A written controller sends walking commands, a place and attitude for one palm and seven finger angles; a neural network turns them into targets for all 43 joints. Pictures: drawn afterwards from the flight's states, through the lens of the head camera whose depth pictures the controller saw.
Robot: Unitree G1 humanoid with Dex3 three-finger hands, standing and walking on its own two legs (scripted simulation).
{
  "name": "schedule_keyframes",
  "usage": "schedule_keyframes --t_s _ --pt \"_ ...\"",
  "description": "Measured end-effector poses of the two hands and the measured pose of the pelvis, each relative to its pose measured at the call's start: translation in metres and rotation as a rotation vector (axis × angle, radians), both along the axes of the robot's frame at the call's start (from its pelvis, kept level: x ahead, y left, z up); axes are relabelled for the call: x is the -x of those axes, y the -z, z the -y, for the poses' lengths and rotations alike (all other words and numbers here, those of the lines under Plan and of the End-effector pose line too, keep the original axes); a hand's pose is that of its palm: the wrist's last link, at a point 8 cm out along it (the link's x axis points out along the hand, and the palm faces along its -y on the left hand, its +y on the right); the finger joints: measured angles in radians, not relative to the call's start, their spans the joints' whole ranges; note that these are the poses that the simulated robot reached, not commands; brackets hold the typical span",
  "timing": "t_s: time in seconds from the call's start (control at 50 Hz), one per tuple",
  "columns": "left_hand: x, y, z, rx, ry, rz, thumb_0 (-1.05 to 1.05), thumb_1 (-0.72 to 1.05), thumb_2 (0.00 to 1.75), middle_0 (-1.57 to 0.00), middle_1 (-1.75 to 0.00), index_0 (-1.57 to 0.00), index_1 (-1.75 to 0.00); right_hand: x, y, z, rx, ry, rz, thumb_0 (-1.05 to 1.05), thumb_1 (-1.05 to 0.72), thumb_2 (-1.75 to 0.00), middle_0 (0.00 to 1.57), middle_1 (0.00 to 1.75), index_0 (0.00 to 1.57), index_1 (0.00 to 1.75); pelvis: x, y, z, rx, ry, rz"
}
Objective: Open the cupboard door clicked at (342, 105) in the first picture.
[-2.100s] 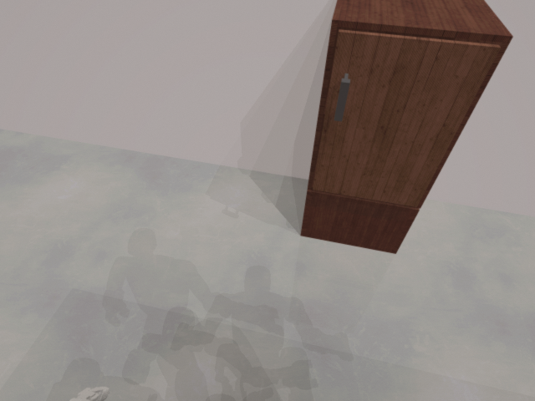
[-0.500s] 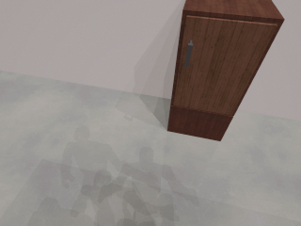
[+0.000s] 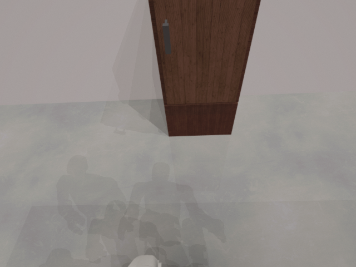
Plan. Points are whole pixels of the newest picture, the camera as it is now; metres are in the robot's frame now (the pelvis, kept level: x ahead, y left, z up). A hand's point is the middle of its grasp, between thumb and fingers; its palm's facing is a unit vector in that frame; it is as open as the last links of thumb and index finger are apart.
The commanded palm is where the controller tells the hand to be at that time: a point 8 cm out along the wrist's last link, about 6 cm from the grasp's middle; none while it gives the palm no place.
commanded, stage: walk to a spot facing it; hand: left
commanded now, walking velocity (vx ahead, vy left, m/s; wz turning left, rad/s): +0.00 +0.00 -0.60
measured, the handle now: (167, 36) +0.97 +0.13 +0.01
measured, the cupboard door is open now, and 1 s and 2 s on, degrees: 0 0 0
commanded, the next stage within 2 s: turn to face it in 1.66 s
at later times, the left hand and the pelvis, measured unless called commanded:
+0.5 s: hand out of the picture +0.08 +0.25 -0.16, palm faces -0.19 -0.96 -0.22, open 7.4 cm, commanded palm none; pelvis -0.02 +0.06 +0.01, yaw -16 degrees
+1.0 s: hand (136, 261) +0.15 +0.13 -0.14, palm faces -0.56 -0.79 -0.25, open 7.4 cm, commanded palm none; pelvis -0.05 +0.03 +0.01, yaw -35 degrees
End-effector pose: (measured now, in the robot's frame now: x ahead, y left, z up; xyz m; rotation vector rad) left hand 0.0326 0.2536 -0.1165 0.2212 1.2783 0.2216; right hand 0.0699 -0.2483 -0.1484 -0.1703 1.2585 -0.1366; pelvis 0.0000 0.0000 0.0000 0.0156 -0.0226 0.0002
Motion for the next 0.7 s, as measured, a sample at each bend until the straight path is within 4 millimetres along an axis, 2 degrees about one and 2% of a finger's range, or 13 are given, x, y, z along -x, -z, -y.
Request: schedule_keyframes --t_s 0.1,0.2,0.3,0.42,0.48,0.58,0.7 --pt "0.000 -0.010 0.011 0.014 0.032 -0.019 0.01 0.90 0.90 -0.20 -0.30 -0.20 -0.30 0.002 -0.021 0.010 0.012 0.039 0.034 0.01 -0.91 -0.90 0.20 0.30 0.20 0.30 0.004 -0.015 0.005 -0.014 0.053 -0.020" --pt "-0.009 -0.012 0.010 0.027 0.080 -0.014 0.01 0.90 0.90 -0.20 -0.30 -0.20 -0.30 0.003 -0.034 0.016 0.041 0.084 0.080 0.01 -0.91 -0.90 0.20 0.30 0.20 0.30 0.007 -0.020 0.002 -0.017 0.109 -0.034" --pt "-0.020 -0.009 -0.001 0.037 0.126 0.001 0.01 0.90 0.90 -0.20 -0.30 -0.20 -0.30 0.004 -0.043 0.011 0.070 0.123 0.123 0.01 -0.91 -0.90 0.19 0.30 0.20 0.30 0.011 -0.020 -0.011 -0.004 0.164 -0.039" --pt "-0.036 0.003 -0.028 0.053 0.191 0.008 0.01 0.90 0.90 -0.20 -0.30 -0.20 -0.30 0.014 -0.056 -0.012 0.105 0.177 0.185 0.01 -0.91 -0.90 0.19 0.30 0.20 0.30 0.019 -0.016 -0.038 0.009 0.237 -0.044" --pt "-0.049 0.013 -0.043 0.065 0.231 0.013 0.01 0.90 0.90 -0.20 -0.30 -0.20 -0.30 0.033 -0.059 -0.028 0.129 0.214 0.202 0.00 -0.91 -0.90 0.20 0.30 0.20 0.30 0.023 -0.012 -0.054 0.009 0.272 -0.036" --pt "-0.074 0.005 -0.055 0.073 0.311 0.033 0.01 0.91 0.90 -0.20 -0.30 -0.20 -0.30 0.083 -0.066 -0.052 0.135 0.287 0.134 0.00 -0.90 -0.90 0.20 0.30 0.20 0.30 0.027 -0.021 -0.067 0.038 0.340 -0.021" --pt "-0.093 0.000 -0.050 0.073 0.399 0.018 0.01 0.91 0.90 -0.20 -0.30 -0.20 -0.30 0.137 -0.061 -0.070 0.116 0.406 0.068 0.01 -0.90 -0.90 0.20 0.30 0.20 0.30 0.030 -0.024 -0.073 0.044 0.426 -0.020"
